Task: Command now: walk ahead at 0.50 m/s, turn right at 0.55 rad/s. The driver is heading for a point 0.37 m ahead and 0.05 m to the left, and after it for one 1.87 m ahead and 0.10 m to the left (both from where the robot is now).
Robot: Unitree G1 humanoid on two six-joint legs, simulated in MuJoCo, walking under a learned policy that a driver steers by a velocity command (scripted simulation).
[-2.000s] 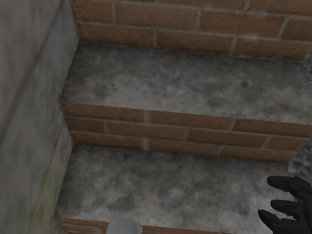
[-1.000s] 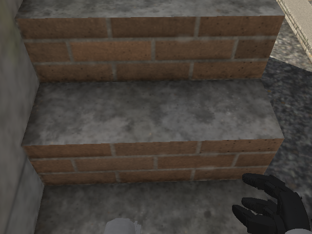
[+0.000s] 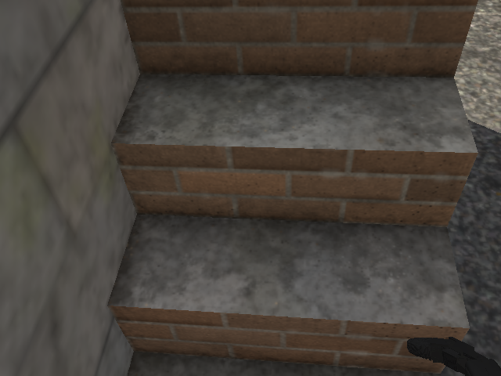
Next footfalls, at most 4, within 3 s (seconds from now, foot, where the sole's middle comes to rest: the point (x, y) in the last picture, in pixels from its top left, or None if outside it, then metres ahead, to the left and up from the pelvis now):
0.32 left None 0.09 0.20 -0.77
0.74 right None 0.16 -0.12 -0.50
0.92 right None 0.11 -0.17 -0.77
1.26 left None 0.09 0.03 -0.69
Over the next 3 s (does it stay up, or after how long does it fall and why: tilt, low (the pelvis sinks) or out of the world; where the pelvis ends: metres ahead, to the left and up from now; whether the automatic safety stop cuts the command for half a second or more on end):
falls after 2.00 s (tilt)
